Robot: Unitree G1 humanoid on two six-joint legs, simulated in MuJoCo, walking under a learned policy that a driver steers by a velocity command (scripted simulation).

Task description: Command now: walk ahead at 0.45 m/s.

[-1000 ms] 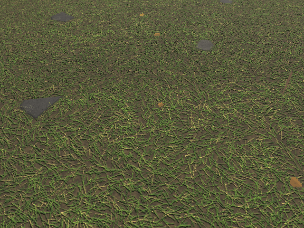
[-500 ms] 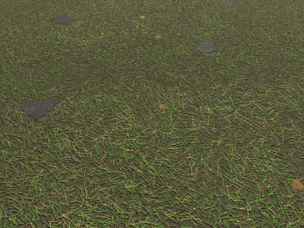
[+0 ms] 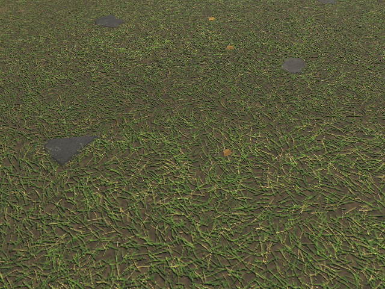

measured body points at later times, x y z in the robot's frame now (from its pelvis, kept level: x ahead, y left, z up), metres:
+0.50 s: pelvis +0.29 +0.05 +0.01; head +0.31 +0.05 +0.45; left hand +0.46 +0.30 -0.10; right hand +0.27 -0.22 -0.14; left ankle +0.25 +0.13 -0.74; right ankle +0.47 -0.13 -0.68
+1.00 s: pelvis +0.59 -0.02 +0.01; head +0.61 -0.02 +0.46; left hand +0.54 +0.20 -0.14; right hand +0.70 -0.24 -0.14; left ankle +0.73 +0.17 -0.65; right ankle +0.55 -0.10 -0.74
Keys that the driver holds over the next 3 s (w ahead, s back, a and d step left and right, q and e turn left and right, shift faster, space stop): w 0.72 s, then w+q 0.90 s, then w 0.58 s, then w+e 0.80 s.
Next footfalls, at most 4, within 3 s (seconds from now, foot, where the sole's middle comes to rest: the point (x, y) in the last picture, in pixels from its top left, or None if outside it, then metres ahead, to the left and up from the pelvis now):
0.16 left None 0.29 0.13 -0.78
0.70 right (255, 263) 0.59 -0.11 -0.78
1.26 left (185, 188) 0.89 0.17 -0.78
1.68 right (216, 144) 1.13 0.05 -0.78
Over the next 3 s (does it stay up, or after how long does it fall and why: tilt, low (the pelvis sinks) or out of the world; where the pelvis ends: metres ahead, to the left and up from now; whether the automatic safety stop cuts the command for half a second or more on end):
stays up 1.61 0.43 -0.20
